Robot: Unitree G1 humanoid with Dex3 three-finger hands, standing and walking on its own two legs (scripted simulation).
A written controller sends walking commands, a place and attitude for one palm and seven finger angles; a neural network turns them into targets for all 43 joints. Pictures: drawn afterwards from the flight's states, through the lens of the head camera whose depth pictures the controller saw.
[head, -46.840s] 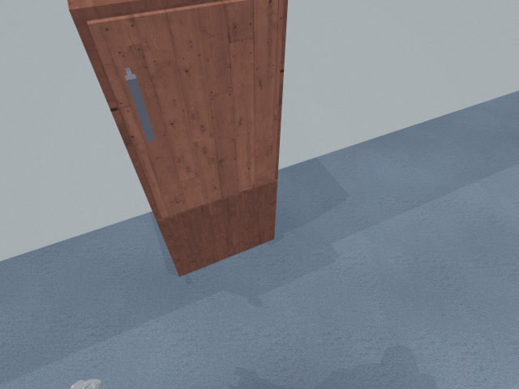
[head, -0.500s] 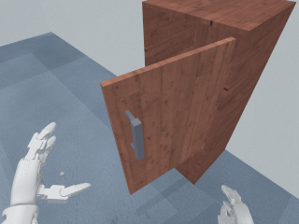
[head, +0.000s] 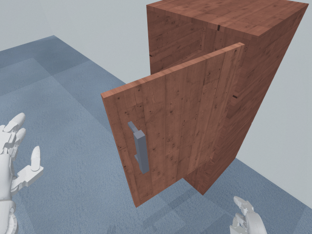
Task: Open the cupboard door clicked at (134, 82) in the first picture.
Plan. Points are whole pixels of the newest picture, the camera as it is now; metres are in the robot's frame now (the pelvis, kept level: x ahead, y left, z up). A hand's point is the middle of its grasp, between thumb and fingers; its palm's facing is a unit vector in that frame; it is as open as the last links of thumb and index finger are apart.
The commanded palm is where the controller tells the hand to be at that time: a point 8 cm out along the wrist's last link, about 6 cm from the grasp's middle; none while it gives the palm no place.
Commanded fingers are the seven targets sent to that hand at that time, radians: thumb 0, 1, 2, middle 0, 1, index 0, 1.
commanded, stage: draw the hand back to the body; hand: left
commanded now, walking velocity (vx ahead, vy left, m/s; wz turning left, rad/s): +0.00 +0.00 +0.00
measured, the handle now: (138, 148) +0.30 +0.10 +0.08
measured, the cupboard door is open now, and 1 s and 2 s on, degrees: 79 79 79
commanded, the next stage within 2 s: step back with the hand held close in 0.30 s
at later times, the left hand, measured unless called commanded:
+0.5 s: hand (36, 164) +0.19 +0.26 +0.16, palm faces +0.47 -0.78 -0.41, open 7.4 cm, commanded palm +0.13 +0.30 +0.17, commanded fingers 0.00 0.90 0.90 -0.20 -0.30 -0.20 -0.30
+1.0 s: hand (14, 193) +0.13 +0.28 +0.15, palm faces +0.40 -0.75 -0.52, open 7.4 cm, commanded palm +0.07 +0.32 +0.17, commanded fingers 0.00 0.90 0.90 -0.20 -0.30 -0.20 -0.30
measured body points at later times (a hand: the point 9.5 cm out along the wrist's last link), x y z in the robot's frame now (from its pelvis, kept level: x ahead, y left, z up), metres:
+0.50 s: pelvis -0.01 +0.00 +0.00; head -0.02 -0.02 +0.45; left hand +0.16 +0.30 +0.18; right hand +0.18 -0.22 -0.09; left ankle -0.04 +0.10 -0.74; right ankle +0.01 -0.11 -0.74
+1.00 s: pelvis -0.08 +0.02 -0.02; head -0.05 +0.02 +0.43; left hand +0.10 +0.32 +0.18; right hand +0.10 -0.22 -0.09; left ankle -0.04 +0.10 -0.74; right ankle +0.01 -0.11 -0.74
